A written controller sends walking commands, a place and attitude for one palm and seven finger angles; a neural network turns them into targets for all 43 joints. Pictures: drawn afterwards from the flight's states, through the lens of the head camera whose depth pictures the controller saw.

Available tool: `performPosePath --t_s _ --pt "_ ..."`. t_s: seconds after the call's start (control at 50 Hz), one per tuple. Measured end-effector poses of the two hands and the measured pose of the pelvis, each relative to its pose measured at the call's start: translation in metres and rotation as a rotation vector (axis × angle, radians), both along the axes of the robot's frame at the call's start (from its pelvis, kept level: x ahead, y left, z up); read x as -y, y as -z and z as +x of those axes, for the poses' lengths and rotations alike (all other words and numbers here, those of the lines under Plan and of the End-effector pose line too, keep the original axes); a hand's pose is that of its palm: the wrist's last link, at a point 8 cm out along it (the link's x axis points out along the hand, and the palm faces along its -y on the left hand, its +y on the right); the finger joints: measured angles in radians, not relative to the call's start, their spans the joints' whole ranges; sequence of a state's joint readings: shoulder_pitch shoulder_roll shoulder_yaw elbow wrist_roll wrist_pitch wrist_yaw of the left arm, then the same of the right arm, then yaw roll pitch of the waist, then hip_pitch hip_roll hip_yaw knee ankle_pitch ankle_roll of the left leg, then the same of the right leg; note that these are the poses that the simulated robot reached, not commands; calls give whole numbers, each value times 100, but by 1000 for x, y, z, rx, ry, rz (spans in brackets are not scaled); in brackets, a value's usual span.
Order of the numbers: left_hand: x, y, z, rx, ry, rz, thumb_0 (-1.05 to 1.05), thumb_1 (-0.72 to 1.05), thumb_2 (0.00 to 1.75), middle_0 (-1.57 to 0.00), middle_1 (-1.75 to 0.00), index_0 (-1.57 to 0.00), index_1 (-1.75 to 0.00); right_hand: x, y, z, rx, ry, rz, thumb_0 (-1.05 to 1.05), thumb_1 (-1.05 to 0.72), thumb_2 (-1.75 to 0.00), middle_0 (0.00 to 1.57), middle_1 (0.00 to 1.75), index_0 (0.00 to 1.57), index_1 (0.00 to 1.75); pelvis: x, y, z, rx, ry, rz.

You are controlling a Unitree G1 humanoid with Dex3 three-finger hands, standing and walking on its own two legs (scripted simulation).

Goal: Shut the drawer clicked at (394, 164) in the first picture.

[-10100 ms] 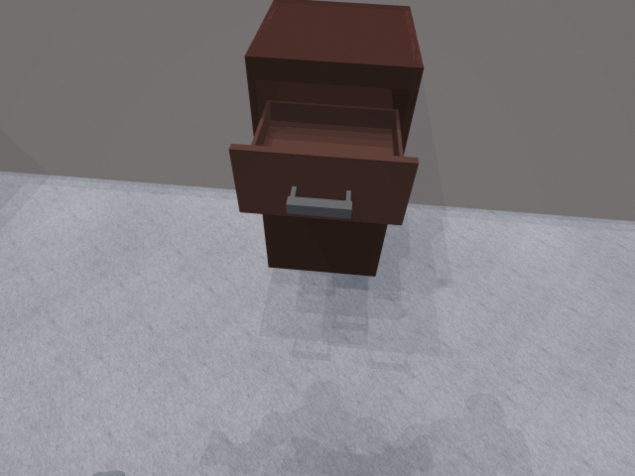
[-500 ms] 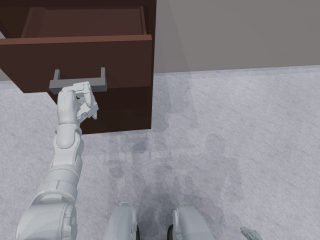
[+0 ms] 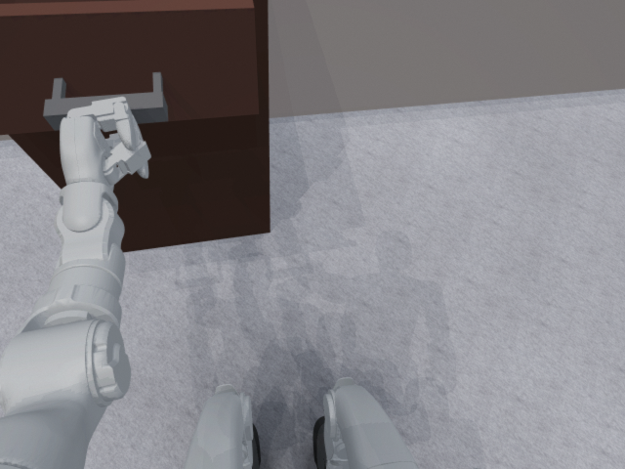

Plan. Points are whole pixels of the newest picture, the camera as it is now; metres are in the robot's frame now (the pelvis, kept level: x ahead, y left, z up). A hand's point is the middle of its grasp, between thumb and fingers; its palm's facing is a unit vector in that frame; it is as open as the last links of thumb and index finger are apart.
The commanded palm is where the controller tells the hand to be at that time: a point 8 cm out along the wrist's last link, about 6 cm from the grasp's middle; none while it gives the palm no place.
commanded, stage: push the drawer shut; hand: left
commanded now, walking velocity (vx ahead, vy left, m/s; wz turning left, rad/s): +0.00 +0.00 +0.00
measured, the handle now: (109, 97) +0.58 +0.22 +0.04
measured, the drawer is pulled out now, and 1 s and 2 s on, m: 0.06 0.00 0.00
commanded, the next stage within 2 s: pull the fist back off the drawer in 1.04 s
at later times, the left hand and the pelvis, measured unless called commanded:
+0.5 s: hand (142, 111) +0.56 +0.18 +0.05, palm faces +0.12 -0.99 -0.03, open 3.4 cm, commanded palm +0.55 +0.21 +0.05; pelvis +0.00 +0.01 -0.01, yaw -1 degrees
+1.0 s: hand (130, 102) +0.58 +0.19 +0.04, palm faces +0.11 -0.99 -0.04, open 3.3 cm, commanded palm +0.61 +0.20 +0.05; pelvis -0.02 +0.01 -0.02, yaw -1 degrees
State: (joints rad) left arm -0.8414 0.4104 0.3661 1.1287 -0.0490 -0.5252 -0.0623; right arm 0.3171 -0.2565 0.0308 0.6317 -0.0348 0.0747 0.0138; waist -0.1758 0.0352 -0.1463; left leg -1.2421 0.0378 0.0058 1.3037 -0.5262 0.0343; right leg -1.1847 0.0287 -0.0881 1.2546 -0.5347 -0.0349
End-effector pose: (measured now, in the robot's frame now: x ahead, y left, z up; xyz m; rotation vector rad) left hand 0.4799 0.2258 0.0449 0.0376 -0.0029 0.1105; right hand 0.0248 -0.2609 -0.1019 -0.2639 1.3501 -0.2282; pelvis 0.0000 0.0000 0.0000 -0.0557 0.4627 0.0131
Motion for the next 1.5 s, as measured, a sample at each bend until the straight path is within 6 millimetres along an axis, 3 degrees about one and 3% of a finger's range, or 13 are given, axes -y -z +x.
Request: performPosePath --t_s 0.62,0.88,1.18,1.5 --pt "-5 -2 64 -12 -8 -9 7 82 91 -140 -160 -140 -160 -16 -6 -49 -165 56 -6 1 -91 -90 20 30 20 30 -8 8 3 -68 4 -32" --pt "-16 0 67 -16 -6 1 3 66 96 -140 -160 -140 -160 -15 -3 -67 -176 38 -38 1 -91 -90 20 30 20 30 -6 20 -11 -85 -13 -53" --pt "-22 -5 70 -20 6 11 8 60 95 -140 -160 -140 -160 -21 -5 -95 -143 42 -83 1 -91 -90 20 30 20 30 -9 28 -32 -99 -8 -67" --pt "-22 -4 69 -25 7 1 8 61 93 -140 -160 -140 -160 -34 -6 -107 -182 40 -46 1 -91 -90 20 30 21 30 -15 28 -33 -100 -10 -72"
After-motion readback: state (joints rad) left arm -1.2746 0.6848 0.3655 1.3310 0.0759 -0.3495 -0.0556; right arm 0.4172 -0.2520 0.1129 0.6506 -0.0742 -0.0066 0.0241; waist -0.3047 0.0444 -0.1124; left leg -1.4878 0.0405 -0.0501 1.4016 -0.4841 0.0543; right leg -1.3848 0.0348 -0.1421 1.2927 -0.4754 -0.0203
